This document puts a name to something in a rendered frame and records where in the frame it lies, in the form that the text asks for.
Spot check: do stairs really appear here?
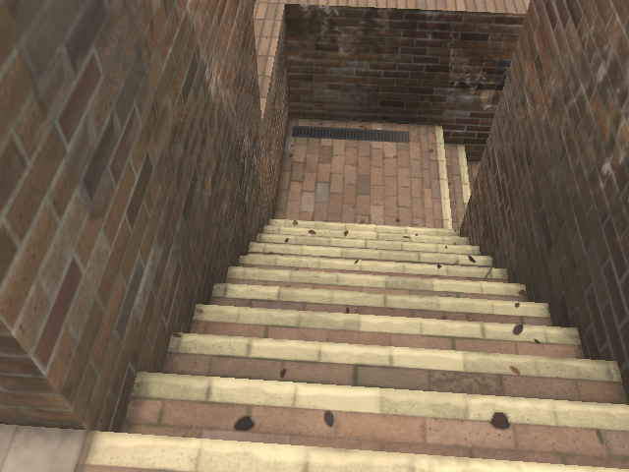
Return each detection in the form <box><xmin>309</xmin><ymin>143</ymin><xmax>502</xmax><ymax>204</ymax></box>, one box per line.
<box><xmin>444</xmin><ymin>144</ymin><xmax>481</xmax><ymax>229</ymax></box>
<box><xmin>121</xmin><ymin>218</ymin><xmax>629</xmax><ymax>469</ymax></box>

